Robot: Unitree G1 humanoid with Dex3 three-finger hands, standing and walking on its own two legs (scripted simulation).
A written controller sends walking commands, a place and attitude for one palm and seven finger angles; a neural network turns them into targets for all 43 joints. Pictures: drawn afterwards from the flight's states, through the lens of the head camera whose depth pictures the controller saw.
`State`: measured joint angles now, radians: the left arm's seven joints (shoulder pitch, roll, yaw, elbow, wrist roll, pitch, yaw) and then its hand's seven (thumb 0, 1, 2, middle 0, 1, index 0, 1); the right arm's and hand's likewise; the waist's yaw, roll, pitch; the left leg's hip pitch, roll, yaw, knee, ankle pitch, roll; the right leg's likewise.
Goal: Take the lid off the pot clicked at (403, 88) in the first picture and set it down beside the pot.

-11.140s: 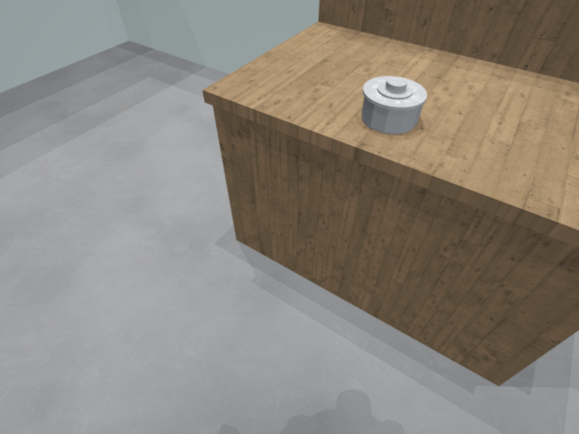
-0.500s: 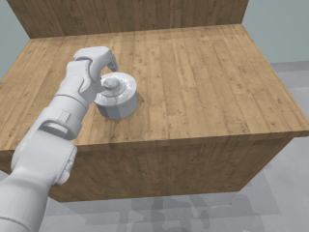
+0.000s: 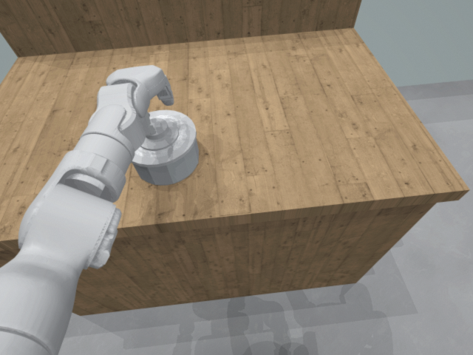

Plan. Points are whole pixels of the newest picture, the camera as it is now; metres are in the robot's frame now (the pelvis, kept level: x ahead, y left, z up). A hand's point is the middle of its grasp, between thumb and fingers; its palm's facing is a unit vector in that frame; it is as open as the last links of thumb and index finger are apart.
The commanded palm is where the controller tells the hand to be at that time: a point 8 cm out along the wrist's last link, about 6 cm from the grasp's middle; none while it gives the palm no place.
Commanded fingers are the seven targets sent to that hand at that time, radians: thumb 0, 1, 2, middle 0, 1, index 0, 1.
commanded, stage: move the open hand above the knob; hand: left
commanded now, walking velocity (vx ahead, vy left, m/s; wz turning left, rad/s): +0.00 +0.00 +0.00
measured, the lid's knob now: (155, 128) +0.54 +0.12 +0.07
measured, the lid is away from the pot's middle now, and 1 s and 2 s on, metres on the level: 0.00 0.00 0.00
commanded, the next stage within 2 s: lower the open fingers around the knob in 0.28 s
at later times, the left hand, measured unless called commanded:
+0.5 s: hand (147, 115) +0.50 +0.11 +0.14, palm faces -0.35 -0.05 -0.94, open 10.3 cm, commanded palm +0.50 +0.12 +0.19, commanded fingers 0.00 -0.33 1.45 -0.82 -0.08 -0.82 -0.08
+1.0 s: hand (147, 129) +0.49 +0.12 +0.11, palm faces -0.38 -0.04 -0.93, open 10.3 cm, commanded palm +0.51 +0.12 +0.16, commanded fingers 0.00 -0.33 1.45 -0.82 -0.08 -0.82 -0.08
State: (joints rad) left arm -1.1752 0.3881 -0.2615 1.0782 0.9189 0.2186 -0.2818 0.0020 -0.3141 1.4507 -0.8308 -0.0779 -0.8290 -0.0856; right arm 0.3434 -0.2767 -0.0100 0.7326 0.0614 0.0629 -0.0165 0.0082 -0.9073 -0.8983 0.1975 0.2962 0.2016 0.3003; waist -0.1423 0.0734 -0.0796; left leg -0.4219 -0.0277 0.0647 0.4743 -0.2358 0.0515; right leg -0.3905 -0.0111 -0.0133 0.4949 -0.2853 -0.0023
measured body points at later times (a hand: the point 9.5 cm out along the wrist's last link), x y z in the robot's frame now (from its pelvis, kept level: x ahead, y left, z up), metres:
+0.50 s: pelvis +0.00 +0.00 +0.00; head +0.05 -0.03 +0.45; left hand +0.51 +0.11 +0.19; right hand +0.04 -0.27 -0.14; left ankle -0.01 +0.09 -0.74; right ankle -0.03 -0.12 -0.74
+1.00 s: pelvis +0.00 +0.00 +0.00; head +0.05 -0.02 +0.44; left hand +0.51 +0.12 +0.16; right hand +0.01 -0.27 -0.14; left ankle -0.01 +0.09 -0.74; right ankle -0.03 -0.12 -0.74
